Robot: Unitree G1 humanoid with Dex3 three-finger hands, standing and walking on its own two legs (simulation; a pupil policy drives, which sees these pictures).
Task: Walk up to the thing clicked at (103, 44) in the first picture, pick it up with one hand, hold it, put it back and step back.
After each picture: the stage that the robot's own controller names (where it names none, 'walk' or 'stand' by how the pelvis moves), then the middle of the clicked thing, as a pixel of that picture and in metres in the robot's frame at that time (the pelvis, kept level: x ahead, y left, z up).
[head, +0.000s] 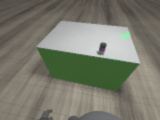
stand; (102, 48) +0.71 -0.09 -0.02
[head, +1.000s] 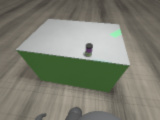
rise first; (88, 50) +0.62 +0.08 +0.01
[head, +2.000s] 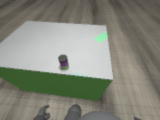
stand; (64, 62) +0.42 +0.24 +0.02
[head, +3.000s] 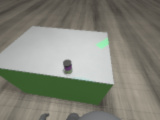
stand; (68, 67) +0.43 +0.21 -0.02
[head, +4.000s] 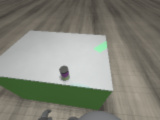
stand; (64, 73) +0.38 +0.22 -0.02
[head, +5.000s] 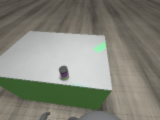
stand; (64, 73) +0.38 +0.23 -0.02
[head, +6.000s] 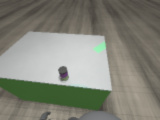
stand; (63, 73) +0.37 +0.23 -0.02
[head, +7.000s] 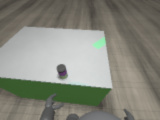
rise first; (62, 71) +0.37 +0.24 -0.01
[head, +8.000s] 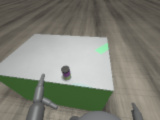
rise first; (66, 73) +0.38 +0.23 -0.02
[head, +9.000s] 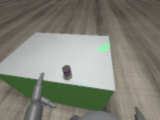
go down; (67, 72) +0.38 +0.23 -0.02
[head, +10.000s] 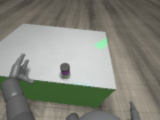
go down; (65, 71) +0.37 +0.20 +0.01
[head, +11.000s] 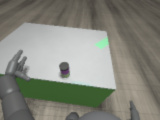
go down; (65, 70) +0.37 +0.20 +0.01
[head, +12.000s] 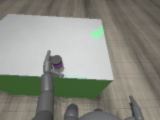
close; (58, 64) +0.39 +0.22 +0.05
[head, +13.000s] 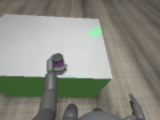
lift; (59, 62) +0.40 +0.21 +0.05
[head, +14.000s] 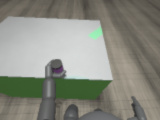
lift; (58, 68) +0.36 +0.22 +0.05
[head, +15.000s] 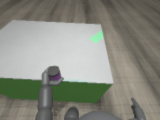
lift; (55, 75) +0.31 +0.23 +0.05
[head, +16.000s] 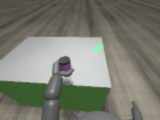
lift; (66, 66) +0.33 +0.17 +0.15
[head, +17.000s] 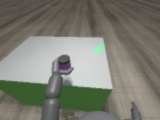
hold; (65, 65) +0.33 +0.18 +0.16
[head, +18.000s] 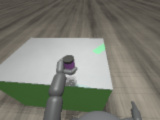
hold; (69, 65) +0.34 +0.15 +0.15
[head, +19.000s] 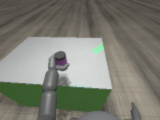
crouch; (61, 61) +0.36 +0.20 +0.16
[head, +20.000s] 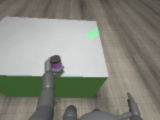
lower; (57, 64) +0.41 +0.22 +0.03
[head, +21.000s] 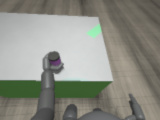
lower; (55, 61) +0.41 +0.23 +0.05
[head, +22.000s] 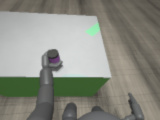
lower; (54, 58) +0.43 +0.23 +0.06
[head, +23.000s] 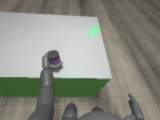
lower; (55, 59) +0.42 +0.23 +0.06
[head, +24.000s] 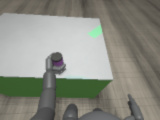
loosen; (58, 61) +0.41 +0.22 +0.05
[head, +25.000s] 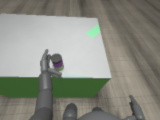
withdraw; (57, 62) +0.40 +0.21 +0.05
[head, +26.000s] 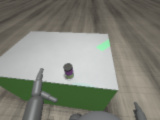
sink last; (68, 71) +0.38 +0.20 +0.03
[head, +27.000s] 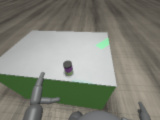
stand; (68, 68) +0.40 +0.21 +0.03
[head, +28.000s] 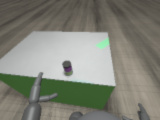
stand; (67, 68) +0.40 +0.22 +0.02
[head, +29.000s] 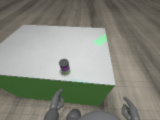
stand; (65, 67) +0.39 +0.21 +0.04
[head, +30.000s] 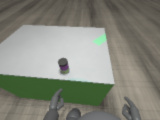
stand; (64, 66) +0.39 +0.22 +0.04
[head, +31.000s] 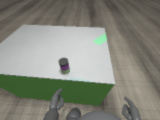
stand; (64, 66) +0.39 +0.22 +0.05
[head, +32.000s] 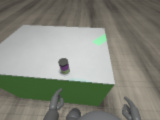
stand; (64, 66) +0.39 +0.22 +0.05
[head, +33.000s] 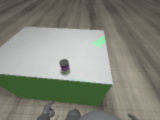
stand; (65, 67) +0.40 +0.22 +0.02
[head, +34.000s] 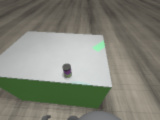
walk; (67, 70) +0.40 +0.21 -0.02
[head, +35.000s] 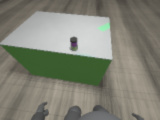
walk; (74, 44) +0.64 +0.19 +0.00
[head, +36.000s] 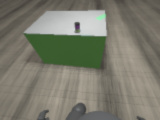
stand; (77, 27) +1.00 +0.26 +0.00
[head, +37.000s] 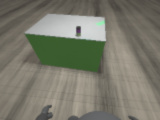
stand; (78, 31) +1.02 +0.22 -0.02
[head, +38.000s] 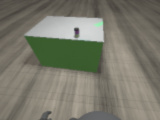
stand; (76, 32) +1.02 +0.23 -0.02
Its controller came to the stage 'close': yes
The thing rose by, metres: 0.21
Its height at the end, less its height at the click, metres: +0.00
